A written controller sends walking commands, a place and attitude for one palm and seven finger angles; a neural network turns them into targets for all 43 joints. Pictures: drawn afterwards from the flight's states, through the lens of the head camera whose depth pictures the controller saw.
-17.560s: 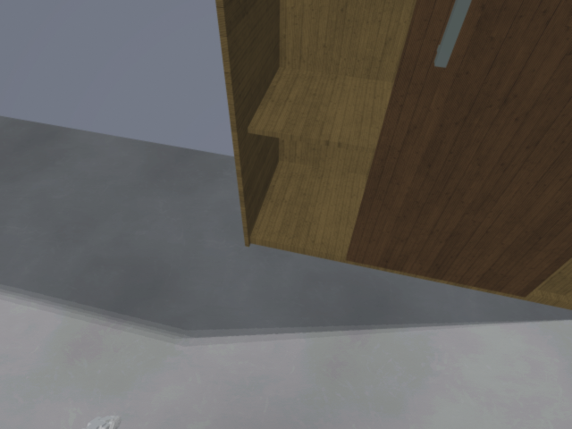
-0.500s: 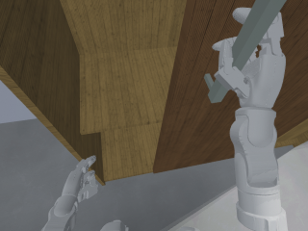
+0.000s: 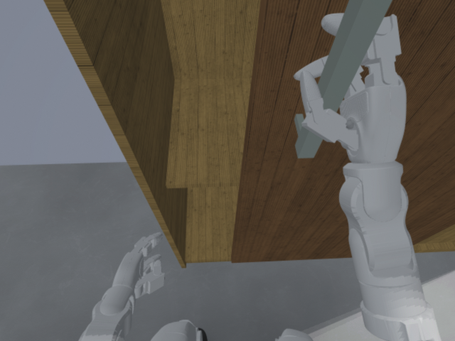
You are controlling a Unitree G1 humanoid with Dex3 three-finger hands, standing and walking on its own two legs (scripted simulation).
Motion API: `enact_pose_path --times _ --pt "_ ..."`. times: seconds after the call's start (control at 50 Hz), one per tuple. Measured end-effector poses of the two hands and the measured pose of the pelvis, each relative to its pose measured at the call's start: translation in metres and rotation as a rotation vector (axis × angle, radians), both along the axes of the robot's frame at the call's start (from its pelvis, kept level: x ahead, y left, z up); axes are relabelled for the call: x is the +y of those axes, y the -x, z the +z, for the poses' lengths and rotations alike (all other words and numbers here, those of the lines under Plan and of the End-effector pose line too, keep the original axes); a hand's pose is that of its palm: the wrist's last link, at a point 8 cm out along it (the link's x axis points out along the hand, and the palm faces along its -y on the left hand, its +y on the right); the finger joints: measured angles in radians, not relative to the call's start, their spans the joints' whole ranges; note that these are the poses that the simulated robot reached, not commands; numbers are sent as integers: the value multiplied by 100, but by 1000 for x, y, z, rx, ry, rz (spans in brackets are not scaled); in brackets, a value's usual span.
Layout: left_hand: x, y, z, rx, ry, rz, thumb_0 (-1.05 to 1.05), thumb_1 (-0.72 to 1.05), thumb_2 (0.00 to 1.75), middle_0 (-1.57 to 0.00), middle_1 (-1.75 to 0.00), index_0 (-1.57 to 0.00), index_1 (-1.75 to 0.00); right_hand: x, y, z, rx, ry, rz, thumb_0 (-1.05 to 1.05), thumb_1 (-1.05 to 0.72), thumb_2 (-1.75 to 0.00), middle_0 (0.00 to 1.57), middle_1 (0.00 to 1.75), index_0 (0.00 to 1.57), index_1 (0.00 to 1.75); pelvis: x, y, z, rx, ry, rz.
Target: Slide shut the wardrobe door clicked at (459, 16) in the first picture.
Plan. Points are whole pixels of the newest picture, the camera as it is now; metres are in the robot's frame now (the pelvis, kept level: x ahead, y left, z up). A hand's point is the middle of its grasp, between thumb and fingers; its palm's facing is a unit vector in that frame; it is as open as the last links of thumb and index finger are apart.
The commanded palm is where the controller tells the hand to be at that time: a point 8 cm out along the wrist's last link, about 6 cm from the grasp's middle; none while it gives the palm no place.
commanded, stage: step sideways, sliding the door along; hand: right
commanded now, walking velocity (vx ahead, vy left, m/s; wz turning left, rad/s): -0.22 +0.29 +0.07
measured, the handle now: (326, 73) +0.37 -0.10 +0.26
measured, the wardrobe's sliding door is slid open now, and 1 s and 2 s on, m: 0.19 0.11 0.10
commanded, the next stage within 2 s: none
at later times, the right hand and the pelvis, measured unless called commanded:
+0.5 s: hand (291, 102) +0.33 -0.06 +0.26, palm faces +0.16 +0.99 -0.01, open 6.3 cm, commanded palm +0.31 -0.04 +0.26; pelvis -0.08 +0.08 +0.00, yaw +1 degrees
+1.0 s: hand (232, 109) +0.32 +0.00 +0.26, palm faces +0.03 +1.00 -0.05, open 6.2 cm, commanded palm +0.31 -0.01 +0.26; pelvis -0.07 +0.09 +0.01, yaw +1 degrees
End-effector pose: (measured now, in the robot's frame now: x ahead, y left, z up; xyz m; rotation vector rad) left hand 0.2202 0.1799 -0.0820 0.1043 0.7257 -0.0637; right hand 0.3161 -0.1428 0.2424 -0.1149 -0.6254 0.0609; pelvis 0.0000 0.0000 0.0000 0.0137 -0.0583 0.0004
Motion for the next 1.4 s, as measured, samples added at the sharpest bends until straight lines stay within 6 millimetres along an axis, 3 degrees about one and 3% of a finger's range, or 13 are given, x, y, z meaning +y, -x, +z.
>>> enact_pose_path --times 0.12,0.28,0.42,0.66,1.04,1.4 --pt "32 35 -3 24 -23 65 1 91 90 -20 -30 -20 -30 11 3 0 45 -120 -60 -6 -75 -84 46 140 12 128 16 28 3 19 21 18" --pt "73 94 0 93 -85 107 1 91 90 -20 -30 -20 -30 15 5 2 82 -132 -98 -5 -73 -83 45 141 16 129 35 55 5 22 12 33" --pt "97 117 -13 151 -69 75 1 91 90 -20 -30 -20 -30 24 8 5 117 -123 -186 -7 -71 -83 46 141 20 132 70 72 2 -6 -27 17" --pt "126 119 -3 80 -74 111 1 91 90 -20 -30 -20 -30 50 13 9 194 -100 -188 -6 -74 -81 46 141 19 136 89 84 4 -5 -9 7" --pt "121 109 -3 61 -37 134 1 91 90 -20 -30 -20 -30 93 12 8 184 -75 -58 -4 -78 -80 46 141 16 139 91 73 6 18 0 18" --pt "134 142 -4 80 -63 221 1 91 90 -20 -30 -20 -30 100 10 8 182 -85 -16 -2 -77 -81 46 141 18 139 86 83 6 30 2 38"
